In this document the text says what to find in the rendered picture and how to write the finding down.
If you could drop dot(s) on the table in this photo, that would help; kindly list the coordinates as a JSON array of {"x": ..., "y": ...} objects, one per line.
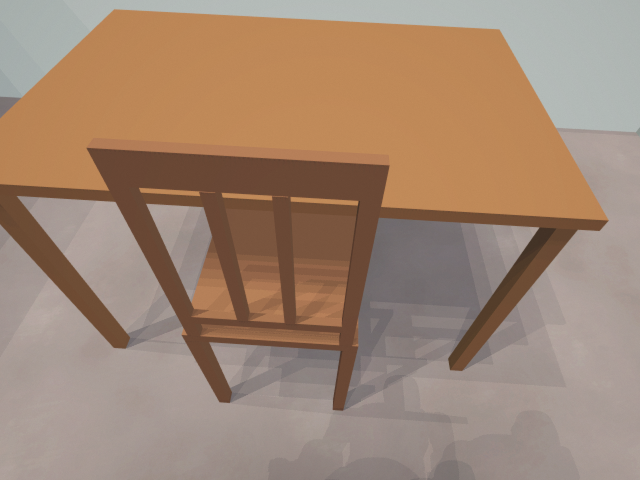
[{"x": 468, "y": 139}]

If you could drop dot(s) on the chair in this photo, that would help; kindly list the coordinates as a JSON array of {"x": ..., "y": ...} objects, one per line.
[{"x": 270, "y": 278}]

